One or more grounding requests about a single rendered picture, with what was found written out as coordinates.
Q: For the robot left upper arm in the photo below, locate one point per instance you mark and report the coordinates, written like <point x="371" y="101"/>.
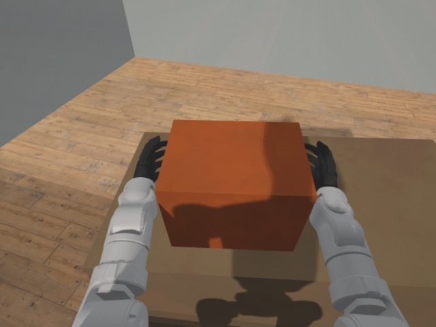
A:
<point x="113" y="313"/>

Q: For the right robot forearm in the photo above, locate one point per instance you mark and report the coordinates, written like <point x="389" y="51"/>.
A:
<point x="355" y="286"/>

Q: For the left robot forearm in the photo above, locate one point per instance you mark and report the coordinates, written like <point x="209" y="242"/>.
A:
<point x="121" y="273"/>

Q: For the carton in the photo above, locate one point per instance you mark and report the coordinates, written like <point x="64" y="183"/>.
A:
<point x="235" y="185"/>

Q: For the robot right upper arm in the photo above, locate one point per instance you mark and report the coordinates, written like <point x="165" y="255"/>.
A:
<point x="358" y="320"/>

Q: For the left robot hand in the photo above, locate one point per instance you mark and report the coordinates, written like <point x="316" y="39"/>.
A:
<point x="146" y="165"/>

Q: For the right robot hand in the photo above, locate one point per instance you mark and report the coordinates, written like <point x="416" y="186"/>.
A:
<point x="324" y="173"/>

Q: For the pedestal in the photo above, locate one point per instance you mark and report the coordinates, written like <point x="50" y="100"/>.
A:
<point x="390" y="184"/>

